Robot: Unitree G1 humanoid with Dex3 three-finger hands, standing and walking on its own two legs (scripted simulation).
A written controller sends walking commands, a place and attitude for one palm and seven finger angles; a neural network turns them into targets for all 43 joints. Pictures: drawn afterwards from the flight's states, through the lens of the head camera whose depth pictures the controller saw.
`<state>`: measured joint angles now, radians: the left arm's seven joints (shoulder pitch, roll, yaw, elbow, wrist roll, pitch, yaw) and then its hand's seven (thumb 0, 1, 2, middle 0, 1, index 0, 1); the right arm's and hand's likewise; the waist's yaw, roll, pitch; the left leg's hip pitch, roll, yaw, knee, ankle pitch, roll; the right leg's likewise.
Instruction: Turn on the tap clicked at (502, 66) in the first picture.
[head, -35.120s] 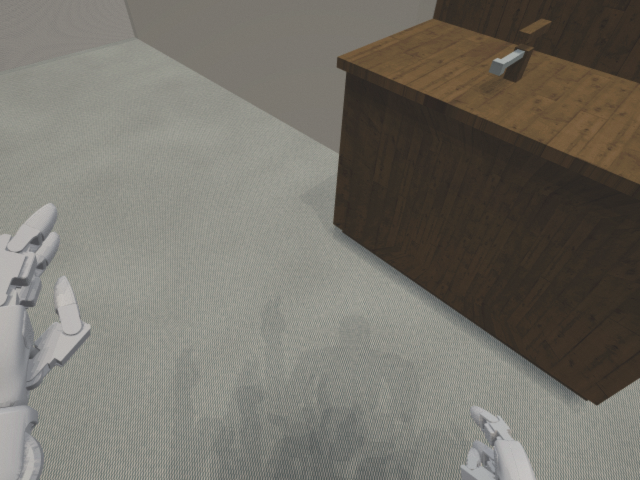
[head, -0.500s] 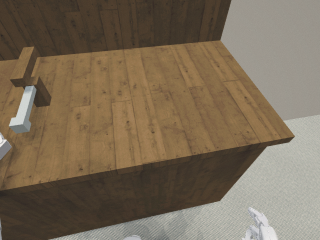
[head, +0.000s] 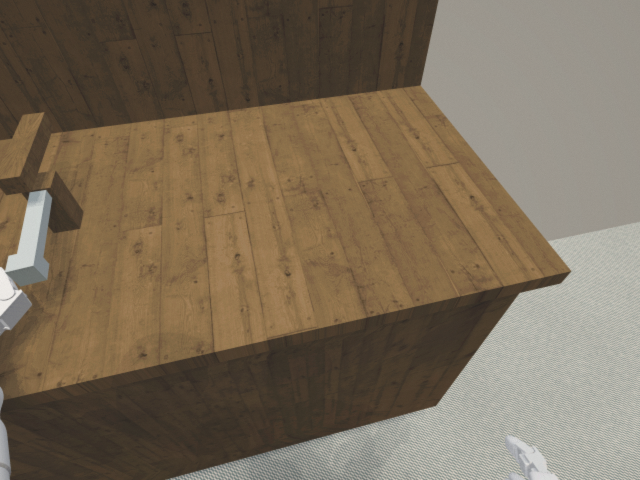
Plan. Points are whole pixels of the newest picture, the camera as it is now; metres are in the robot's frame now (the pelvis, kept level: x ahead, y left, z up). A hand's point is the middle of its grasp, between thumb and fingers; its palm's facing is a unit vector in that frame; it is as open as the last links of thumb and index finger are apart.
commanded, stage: push the lever round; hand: left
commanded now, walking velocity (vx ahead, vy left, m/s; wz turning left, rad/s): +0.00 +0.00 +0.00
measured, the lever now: (28, 268) +0.31 +0.36 +0.12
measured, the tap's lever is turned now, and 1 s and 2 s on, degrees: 5 28 54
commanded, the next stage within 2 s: none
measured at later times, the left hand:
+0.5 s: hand (59, 294) +0.29 +0.32 +0.10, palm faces +0.59 -0.80 -0.08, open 7.8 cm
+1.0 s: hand (92, 281) +0.30 +0.29 +0.11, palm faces +0.68 -0.74 -0.05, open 7.7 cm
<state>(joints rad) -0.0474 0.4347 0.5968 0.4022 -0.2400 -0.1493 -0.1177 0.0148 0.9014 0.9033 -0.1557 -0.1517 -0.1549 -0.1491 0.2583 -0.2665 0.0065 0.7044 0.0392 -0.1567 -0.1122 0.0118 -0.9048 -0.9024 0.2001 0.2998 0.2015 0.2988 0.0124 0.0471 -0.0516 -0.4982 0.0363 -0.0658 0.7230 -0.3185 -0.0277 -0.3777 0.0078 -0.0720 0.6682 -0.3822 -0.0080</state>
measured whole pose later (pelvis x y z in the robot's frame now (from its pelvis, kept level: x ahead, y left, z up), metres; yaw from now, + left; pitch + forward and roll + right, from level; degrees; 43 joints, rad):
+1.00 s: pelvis -0.01 +0.00 +0.00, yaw +1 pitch +3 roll -1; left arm -0.10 0.20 0.37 0.22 -0.12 -0.07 0.34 0.02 0.92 0.91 -0.15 -0.15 -0.15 -0.15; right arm 0.18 -0.24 0.01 0.70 0.00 -0.09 -0.09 0.01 -0.91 -0.90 0.20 0.30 0.20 0.30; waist 0.02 0.05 -0.06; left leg -0.47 0.03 -0.07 0.72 -0.31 -0.03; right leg -0.36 0.00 -0.08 0.69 -0.39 -0.01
